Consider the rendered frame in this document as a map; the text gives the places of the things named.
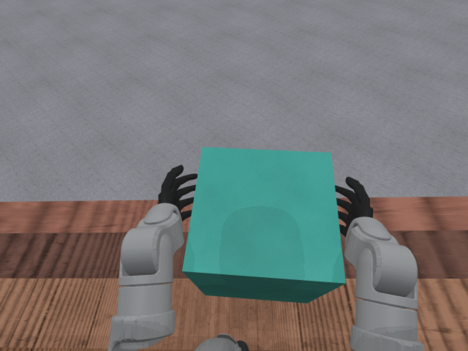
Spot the carton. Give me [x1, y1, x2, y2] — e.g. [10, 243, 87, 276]
[182, 147, 346, 303]

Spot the robot right forearm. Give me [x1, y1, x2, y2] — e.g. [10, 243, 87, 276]
[344, 216, 424, 351]

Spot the left robot shin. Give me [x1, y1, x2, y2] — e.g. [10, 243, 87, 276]
[217, 333, 239, 347]

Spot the robot left hand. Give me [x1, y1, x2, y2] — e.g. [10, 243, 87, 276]
[158, 165, 197, 221]

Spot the robot right hand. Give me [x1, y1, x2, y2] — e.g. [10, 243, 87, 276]
[335, 177, 374, 237]

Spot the robot left forearm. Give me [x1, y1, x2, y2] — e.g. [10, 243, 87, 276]
[107, 203, 184, 351]

